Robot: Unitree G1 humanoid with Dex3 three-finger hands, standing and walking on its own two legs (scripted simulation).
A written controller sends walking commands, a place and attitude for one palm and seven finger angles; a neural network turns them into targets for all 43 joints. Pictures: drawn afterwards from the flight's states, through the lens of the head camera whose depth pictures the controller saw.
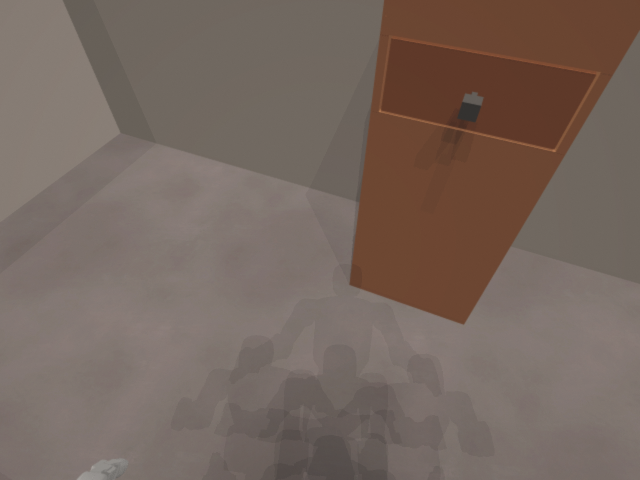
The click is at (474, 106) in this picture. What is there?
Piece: drawer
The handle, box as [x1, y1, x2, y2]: [457, 92, 483, 121]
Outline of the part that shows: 483,97 477,96 476,92 472,92 471,94 465,93 457,118 475,121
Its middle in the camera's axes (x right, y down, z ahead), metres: +0.31 -0.28 +0.79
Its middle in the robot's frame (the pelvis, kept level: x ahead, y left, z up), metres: +0.80 -0.27 +0.07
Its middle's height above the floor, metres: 0.84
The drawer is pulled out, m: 0.00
